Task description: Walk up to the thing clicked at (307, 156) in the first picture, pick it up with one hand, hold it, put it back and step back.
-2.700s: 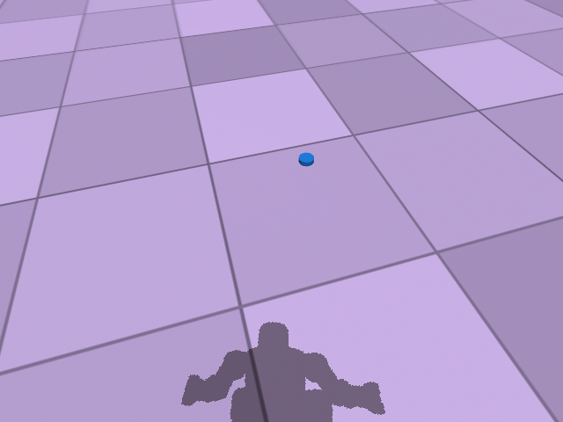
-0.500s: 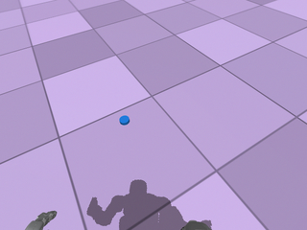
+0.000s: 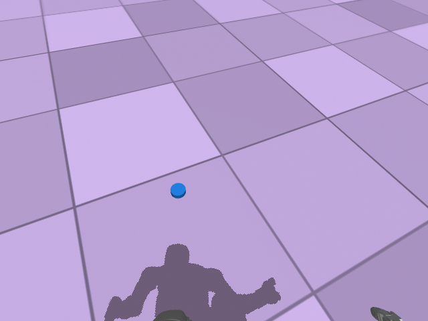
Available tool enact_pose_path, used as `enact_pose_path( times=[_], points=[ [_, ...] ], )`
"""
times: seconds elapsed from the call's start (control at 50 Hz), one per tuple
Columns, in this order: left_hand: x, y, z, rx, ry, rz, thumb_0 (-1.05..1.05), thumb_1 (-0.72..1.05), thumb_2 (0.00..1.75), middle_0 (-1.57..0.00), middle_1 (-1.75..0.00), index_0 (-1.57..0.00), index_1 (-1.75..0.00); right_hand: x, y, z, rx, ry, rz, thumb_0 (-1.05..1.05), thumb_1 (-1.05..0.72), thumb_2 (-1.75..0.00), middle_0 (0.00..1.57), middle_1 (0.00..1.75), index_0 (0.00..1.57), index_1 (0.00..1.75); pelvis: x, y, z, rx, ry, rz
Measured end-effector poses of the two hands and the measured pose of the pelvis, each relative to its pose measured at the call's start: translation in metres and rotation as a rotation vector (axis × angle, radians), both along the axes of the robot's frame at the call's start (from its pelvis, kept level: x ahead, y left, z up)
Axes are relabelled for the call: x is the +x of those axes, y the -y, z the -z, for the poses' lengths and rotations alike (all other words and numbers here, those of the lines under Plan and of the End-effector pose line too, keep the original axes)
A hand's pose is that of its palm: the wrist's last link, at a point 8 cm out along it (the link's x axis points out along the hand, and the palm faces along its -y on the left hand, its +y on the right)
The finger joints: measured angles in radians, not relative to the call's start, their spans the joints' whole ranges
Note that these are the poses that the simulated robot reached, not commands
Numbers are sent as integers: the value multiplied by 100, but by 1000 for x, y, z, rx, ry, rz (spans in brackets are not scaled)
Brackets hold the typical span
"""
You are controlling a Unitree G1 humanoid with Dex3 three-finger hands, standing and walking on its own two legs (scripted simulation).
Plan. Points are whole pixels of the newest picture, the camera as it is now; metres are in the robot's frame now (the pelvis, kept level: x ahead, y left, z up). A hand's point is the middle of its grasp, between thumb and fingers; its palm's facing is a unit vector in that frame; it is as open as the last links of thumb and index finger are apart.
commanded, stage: walk up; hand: left
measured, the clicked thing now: (178, 190) +0.83 +0.23 -0.74
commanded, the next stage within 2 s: none
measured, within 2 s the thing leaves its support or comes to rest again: neither
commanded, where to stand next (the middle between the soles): +0.50 +0.01 m, yaw +0 degrees
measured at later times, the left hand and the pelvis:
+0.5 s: hand (121, 240) +0.29 +0.24 -0.10, palm faces -0.02 -0.91 -0.41, open 7.4 cm; pelvis +0.18 -0.03 +0.01, yaw +0 degrees
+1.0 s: hand (111, 207) +0.39 +0.30 -0.14, palm faces -0.05 -0.94 -0.35, open 7.4 cm; pelvis +0.35 +0.03 +0.01, yaw +0 degrees
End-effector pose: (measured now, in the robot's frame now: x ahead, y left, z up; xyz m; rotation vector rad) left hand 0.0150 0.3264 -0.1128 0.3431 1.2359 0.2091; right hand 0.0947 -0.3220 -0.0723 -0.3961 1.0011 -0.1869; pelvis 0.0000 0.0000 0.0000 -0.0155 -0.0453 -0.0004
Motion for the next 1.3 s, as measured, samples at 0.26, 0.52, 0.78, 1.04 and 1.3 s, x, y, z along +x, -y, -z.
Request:
enact_pose_path(
  times=[0.26, 0.52, 0.78, 1.04, 1.3],
  points=[
    [151, 6, -28, -10, 76, 82, 1, 90, 90, -20, -30, -20, -30, 27, -2, 4, 38, -132, 84, 0, -90, -90, 21, 30, 20, 30, 96, 0, -17, 27, 0, 10],
    [262, 44, -49, 41, 212, 74, 0, 90, 90, -21, -30, -21, -30, 131, 21, 39, 92, -184, 57, 1, -91, -90, 21, 30, 20, 30, 190, 29, -10, 21, 12, -3],
    [281, -6, -17, 12, 72, -12, 0, 90, 90, -21, -30, -21, -30, 260, -2, 12, 9, -120, -13, 0, -91, -90, 21, 30, 20, 30, 281, -5, -4, -19, -6, -25],
    [387, -19, -12, -22, 33, 48, 1, 90, 90, -20, -30, -20, -30, 305, -28, -4, -6, -108, 57, 0, -90, -90, 21, 30, 20, 30, 357, -26, -14, 15, 9, 3],
    [473, 14, -20, 33, 138, 60, 0, 90, 90, -21, -30, -20, -30, 361, -16, 50, 64, -188, 68, 0, -90, -90, 21, 30, 20, 30, 405, -3, 4, 16, 14, -3]
  ],
)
